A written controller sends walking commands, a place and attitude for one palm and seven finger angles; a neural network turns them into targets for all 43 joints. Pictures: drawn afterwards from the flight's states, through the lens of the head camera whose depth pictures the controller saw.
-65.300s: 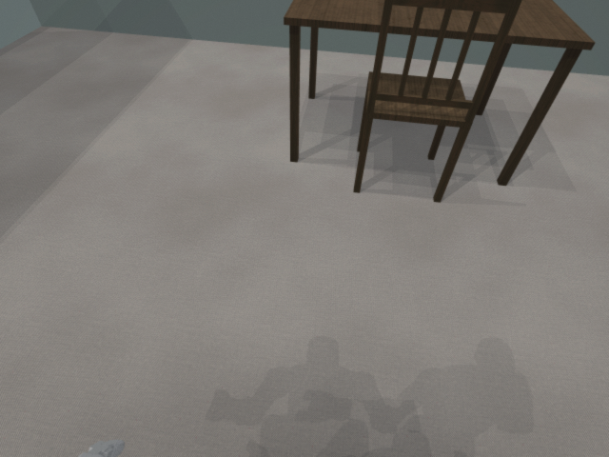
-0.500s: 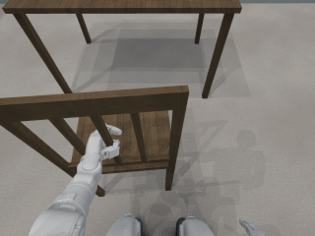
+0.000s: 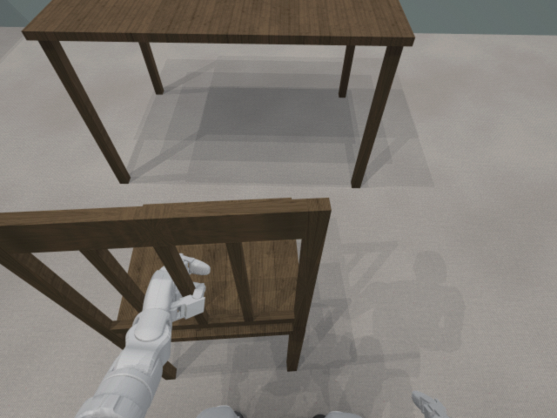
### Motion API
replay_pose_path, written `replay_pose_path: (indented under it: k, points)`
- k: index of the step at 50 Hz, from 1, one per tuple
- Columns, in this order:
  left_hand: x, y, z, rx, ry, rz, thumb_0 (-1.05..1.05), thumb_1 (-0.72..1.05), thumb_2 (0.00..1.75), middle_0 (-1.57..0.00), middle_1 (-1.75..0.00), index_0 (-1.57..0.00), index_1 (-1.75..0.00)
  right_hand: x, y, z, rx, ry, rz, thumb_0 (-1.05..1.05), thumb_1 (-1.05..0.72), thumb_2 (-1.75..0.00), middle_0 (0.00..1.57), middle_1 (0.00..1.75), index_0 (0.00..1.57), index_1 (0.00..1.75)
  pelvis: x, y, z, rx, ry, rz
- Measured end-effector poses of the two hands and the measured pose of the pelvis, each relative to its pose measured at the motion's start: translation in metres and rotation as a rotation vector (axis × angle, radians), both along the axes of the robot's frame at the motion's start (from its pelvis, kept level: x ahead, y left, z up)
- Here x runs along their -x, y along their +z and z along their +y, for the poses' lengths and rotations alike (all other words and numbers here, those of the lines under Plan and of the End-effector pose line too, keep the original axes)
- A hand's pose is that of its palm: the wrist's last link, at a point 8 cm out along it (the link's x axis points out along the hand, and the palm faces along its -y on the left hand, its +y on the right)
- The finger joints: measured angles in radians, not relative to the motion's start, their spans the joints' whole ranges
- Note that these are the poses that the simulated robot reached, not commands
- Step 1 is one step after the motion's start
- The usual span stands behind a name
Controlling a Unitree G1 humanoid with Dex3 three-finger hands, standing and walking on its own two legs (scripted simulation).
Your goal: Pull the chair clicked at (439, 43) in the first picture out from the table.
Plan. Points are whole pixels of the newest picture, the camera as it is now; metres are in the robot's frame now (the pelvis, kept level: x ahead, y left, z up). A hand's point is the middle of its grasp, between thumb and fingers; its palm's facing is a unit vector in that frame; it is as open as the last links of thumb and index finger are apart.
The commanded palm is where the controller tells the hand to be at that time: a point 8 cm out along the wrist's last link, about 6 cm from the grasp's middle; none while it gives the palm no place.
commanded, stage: stop walking, hand still on the chair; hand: left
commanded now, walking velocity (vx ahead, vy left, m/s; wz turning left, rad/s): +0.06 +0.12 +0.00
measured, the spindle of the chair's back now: (187, 288) +0.32 +0.17 -0.07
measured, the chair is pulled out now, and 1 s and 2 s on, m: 0.64 0.65 0.65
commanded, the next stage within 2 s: open the thumb and straighten the fingers in 0.80 s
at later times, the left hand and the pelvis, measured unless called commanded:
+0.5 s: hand (195, 308) +0.28 +0.15 -0.07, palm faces -0.03 -0.99 -0.17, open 5.3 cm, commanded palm +0.27 +0.20 -0.05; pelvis +0.05 +0.03 +0.01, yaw +0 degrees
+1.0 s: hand (195, 305) +0.29 +0.15 -0.06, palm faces +0.01 -0.99 -0.13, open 5.5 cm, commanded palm +0.27 +0.20 -0.04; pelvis +0.06 +0.01 +0.01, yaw +1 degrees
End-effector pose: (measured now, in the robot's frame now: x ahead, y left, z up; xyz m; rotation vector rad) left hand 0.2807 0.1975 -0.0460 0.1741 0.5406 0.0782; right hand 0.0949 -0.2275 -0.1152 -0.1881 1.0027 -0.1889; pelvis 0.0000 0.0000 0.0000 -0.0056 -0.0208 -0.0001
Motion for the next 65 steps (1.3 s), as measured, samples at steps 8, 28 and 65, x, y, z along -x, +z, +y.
replay_pose_path:
  k: [8, 28, 65]
  points:
    - [0.013, 0.001, 0.001, 0.005, -0.014, 0.028, 0.08, 0.70, 0.82, -0.30, -1.22, -0.50, -1.44, -0.031, 0.016, -0.013, 0.065, -0.013, -0.080, 0.01, -0.91, -0.90, 0.21, 0.30, 0.21, 0.30, -0.019, 0.005, 0.011, -0.001, -0.004, -0.018]
    - [0.012, 0.001, 0.003, 0.020, -0.050, 0.037, 0.08, 0.70, 0.82, -0.27, -1.26, -0.50, -1.44, -0.094, 0.029, 0.033, 0.004, 0.058, -0.148, 0.01, -0.90, -0.90, 0.21, 0.30, 0.21, 0.30, -0.055, 0.011, 0.025, -0.009, -0.005, 0.010]
    - [0.002, 0.004, 0.018, 0.026, -0.005, 0.037, 0.01, -0.28, 0.33, -0.39, -1.20, -0.42, -1.22, -0.129, 0.009, 0.005, -0.035, 0.102, -0.256, 0.01, -0.91, -0.90, 0.20, 0.30, 0.21, 0.30, -0.065, -0.017, 0.010, -0.008, 0.043, 0.160]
